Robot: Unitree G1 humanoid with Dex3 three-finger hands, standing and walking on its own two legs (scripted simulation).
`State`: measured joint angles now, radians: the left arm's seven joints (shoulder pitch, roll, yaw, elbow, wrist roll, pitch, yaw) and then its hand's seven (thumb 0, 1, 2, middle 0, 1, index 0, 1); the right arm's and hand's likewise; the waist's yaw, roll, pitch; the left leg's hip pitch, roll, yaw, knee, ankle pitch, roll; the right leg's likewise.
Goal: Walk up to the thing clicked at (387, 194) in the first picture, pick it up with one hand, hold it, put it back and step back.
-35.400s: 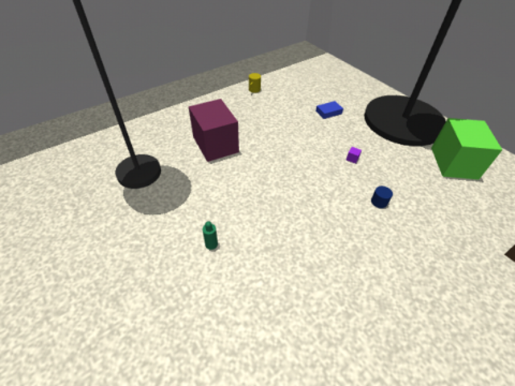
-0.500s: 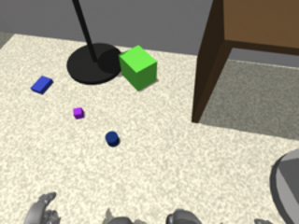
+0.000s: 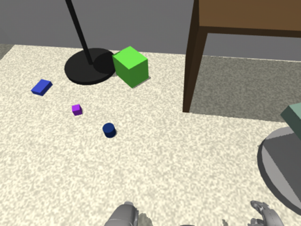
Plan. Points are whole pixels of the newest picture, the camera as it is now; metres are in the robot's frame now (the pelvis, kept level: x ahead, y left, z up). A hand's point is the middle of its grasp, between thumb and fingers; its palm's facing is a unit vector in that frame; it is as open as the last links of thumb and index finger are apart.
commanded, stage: step back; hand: left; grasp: from above
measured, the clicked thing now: (109, 130) +0.80 +0.35 -0.71
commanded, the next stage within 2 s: stand in 1.82 s
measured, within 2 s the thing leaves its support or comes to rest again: neither
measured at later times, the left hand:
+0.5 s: hand out of the picture -0.07 +0.27 -0.14, palm faces +0.08 -0.93 -0.36, open 7.4 cm
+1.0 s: hand out of the picture -0.25 +0.27 -0.13, palm faces +0.08 -0.89 -0.44, open 7.4 cm
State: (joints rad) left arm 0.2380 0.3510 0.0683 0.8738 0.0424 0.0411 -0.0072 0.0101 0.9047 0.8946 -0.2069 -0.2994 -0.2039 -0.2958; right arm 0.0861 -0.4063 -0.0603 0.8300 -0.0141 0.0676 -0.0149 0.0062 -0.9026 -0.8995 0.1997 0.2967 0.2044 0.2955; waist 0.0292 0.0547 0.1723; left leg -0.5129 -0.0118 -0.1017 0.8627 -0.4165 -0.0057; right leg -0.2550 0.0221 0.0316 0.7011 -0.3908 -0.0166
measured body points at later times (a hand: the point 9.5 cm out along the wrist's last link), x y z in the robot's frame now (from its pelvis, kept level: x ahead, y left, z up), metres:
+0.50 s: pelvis -0.17 +0.00 +0.01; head -0.12 +0.03 +0.46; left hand -0.07 +0.32 -0.11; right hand -0.05 -0.30 -0.10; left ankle -0.13 +0.12 -0.72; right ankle -0.19 -0.14 -0.62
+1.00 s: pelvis -0.29 -0.02 +0.01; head -0.27 -0.03 +0.45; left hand -0.25 +0.32 -0.10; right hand -0.22 -0.33 -0.13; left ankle -0.31 +0.11 -0.72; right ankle -0.27 -0.14 -0.72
